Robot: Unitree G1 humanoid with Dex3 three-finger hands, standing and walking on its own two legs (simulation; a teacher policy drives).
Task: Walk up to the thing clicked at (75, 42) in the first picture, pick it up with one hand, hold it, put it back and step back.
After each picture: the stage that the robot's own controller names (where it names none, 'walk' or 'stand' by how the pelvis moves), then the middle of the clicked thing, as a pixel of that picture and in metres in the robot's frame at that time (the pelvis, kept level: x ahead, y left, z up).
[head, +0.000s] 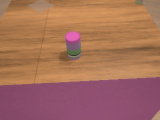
stand; (73, 46) +0.57 +0.08 +0.00
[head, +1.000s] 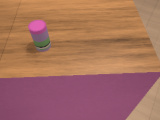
walk; (40, 36) +0.54 +0.22 +0.03
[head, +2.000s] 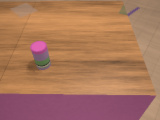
stand; (41, 55) +0.51 +0.22 +0.00
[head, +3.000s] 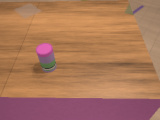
stand; (46, 58) +0.50 +0.19 +0.00
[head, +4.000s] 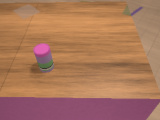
stand; (44, 58) +0.50 +0.20 +0.00
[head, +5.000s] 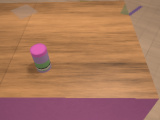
stand; (41, 58) +0.50 +0.22 +0.00
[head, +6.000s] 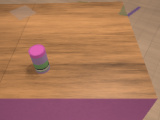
stand; (39, 59) +0.49 +0.23 +0.00
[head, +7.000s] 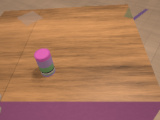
rise first; (45, 63) +0.48 +0.23 +0.00
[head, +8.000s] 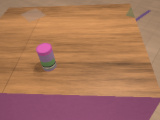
go down; (46, 57) +0.51 +0.23 +0.01
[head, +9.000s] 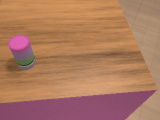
go down; (23, 53) +0.47 +0.22 +0.03
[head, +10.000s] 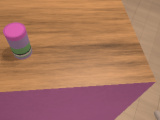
close in; (19, 41) +0.49 +0.22 +0.05
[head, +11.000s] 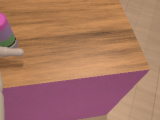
close; (1, 34) +0.50 +0.24 +0.08
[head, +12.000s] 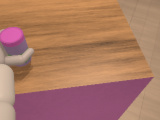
lift; (16, 47) +0.45 +0.21 +0.09
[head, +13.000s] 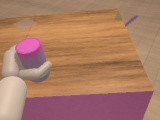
lift; (34, 61) +0.33 +0.17 +0.20
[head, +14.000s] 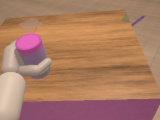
hold; (34, 57) +0.33 +0.17 +0.21
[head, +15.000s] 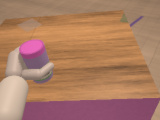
hold; (37, 62) +0.34 +0.17 +0.19
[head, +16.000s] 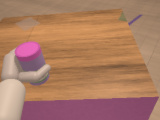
crouch; (33, 64) +0.33 +0.18 +0.18
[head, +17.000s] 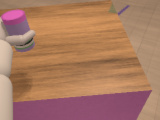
crouch; (19, 31) +0.46 +0.21 +0.20
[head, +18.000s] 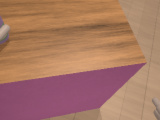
lower; out of the picture +0.52 +0.24 +0.08
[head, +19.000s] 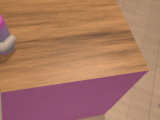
lower; out of the picture +0.50 +0.23 +0.07
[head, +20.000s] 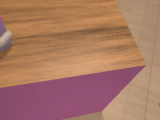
lower; out of the picture +0.51 +0.24 +0.08
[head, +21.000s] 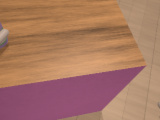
lower; out of the picture +0.51 +0.24 +0.08
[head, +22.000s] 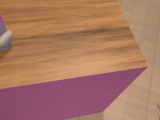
loosen; out of the picture +0.51 +0.24 +0.08
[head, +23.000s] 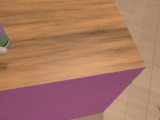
withdraw; out of the picture +0.50 +0.24 +0.07
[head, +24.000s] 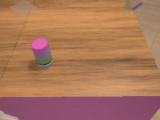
sink last; (42, 54) +0.49 +0.22 +0.04
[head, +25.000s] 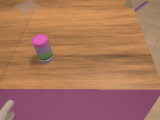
stand; (43, 49) +0.52 +0.23 +0.03
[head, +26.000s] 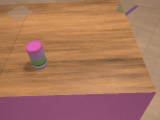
stand; (37, 55) +0.51 +0.23 +0.02
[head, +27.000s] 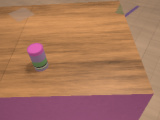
stand; (38, 57) +0.52 +0.24 +0.00
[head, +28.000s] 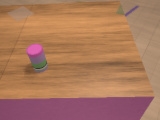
stand; (37, 58) +0.51 +0.24 +0.00
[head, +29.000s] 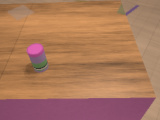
stand; (38, 58) +0.50 +0.23 +0.00
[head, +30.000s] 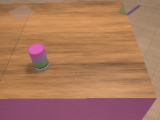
stand; (39, 58) +0.50 +0.23 +0.00
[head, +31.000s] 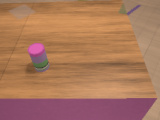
walk; (39, 58) +0.50 +0.23 +0.00
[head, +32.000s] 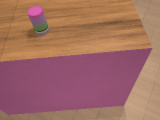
walk; (39, 21) +0.64 +0.24 +0.02
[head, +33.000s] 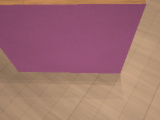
walk; out of the picture +0.95 +0.19 +0.04
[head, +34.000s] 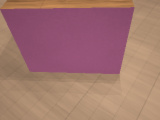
walk; out of the picture +1.17 +0.20 +0.02
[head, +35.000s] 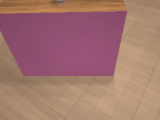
stand; out of the picture +1.15 +0.20 +0.00
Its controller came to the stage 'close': yes
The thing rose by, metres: 0.21
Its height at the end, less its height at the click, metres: +0.00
